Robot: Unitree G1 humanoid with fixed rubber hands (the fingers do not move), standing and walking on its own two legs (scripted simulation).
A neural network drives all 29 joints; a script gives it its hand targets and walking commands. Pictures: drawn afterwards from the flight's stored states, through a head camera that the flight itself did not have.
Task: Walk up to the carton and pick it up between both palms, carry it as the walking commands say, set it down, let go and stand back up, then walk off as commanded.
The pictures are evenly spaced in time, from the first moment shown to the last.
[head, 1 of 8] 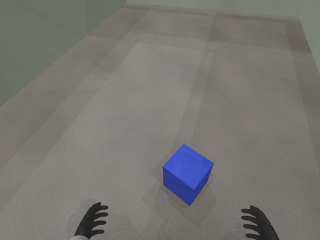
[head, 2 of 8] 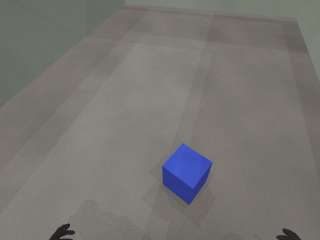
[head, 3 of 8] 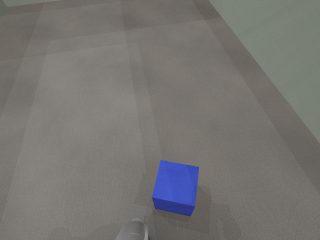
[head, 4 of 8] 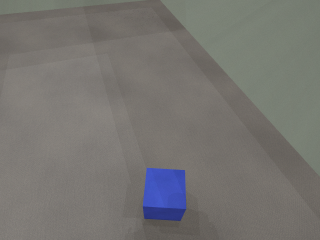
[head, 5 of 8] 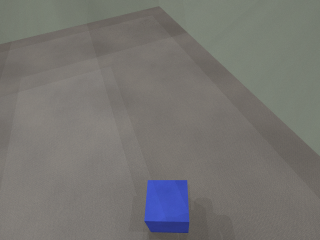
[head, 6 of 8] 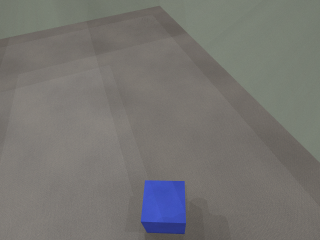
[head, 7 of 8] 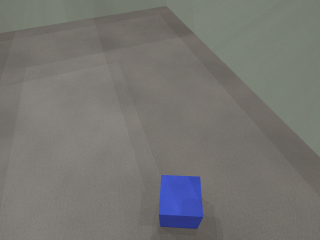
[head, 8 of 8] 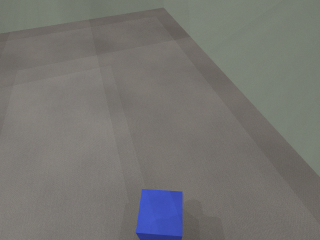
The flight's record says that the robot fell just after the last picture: no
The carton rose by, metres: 0.00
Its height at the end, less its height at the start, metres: +0.00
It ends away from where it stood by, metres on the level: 0.00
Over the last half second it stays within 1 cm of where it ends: yes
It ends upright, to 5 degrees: yes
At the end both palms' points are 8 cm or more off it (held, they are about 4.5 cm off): yes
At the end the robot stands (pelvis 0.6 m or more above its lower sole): yes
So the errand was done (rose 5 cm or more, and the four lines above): no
